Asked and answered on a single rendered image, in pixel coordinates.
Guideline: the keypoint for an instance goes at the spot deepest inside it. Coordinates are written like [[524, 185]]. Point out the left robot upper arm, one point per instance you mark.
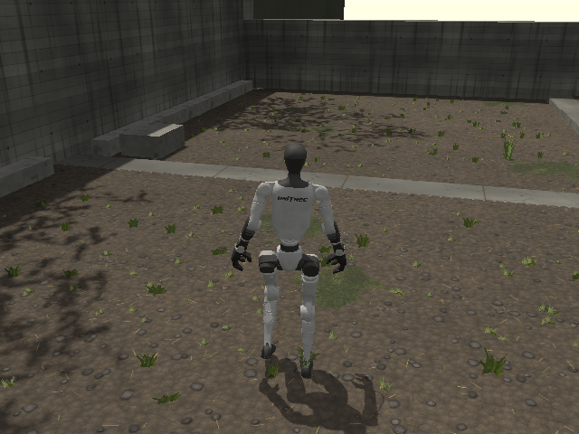
[[258, 204]]

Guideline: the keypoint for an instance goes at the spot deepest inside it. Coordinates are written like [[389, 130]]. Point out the robot right hand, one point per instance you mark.
[[337, 259]]

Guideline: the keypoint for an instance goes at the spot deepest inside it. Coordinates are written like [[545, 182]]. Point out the robot left hand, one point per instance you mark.
[[237, 256]]

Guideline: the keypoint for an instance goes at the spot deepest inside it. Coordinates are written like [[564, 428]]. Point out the right robot upper arm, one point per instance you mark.
[[320, 193]]

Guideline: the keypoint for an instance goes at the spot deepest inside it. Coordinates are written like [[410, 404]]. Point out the robot left forearm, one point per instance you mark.
[[245, 238]]

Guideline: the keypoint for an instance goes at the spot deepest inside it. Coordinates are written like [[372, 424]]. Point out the left robot thigh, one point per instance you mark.
[[268, 268]]

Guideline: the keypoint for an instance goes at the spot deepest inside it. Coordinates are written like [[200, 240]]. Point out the robot right forearm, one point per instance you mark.
[[336, 242]]

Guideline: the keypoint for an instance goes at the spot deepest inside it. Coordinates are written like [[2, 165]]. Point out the robot left shin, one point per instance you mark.
[[269, 317]]

